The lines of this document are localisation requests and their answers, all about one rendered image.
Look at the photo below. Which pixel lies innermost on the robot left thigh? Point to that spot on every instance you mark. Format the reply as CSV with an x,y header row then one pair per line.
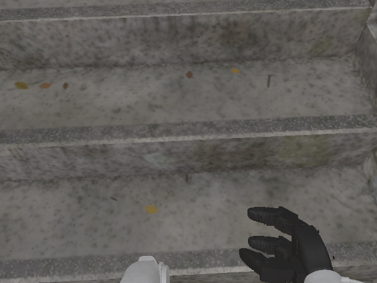
x,y
146,272

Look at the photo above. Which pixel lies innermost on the right robot forearm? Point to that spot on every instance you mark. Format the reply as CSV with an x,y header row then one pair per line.
x,y
323,276

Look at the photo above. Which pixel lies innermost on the robot right hand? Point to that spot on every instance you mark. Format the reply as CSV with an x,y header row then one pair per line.
x,y
293,260

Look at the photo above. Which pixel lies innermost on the left robot shin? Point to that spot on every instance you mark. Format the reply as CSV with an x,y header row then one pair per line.
x,y
147,258

